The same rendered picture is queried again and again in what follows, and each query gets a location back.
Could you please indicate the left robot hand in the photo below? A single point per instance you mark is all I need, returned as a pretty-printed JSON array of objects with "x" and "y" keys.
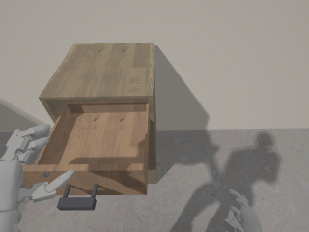
[{"x": 19, "y": 150}]

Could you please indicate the robot left forearm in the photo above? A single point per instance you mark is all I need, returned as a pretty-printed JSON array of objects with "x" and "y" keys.
[{"x": 9, "y": 220}]

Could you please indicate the right robot hand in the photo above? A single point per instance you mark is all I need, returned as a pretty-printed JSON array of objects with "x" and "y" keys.
[{"x": 246, "y": 217}]

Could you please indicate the cabinet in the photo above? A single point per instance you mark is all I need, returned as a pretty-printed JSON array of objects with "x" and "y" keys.
[{"x": 106, "y": 72}]

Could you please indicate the handle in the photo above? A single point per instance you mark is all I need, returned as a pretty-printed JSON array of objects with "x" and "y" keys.
[{"x": 66, "y": 203}]

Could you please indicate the drawer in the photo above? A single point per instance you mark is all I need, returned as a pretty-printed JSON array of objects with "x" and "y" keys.
[{"x": 104, "y": 143}]

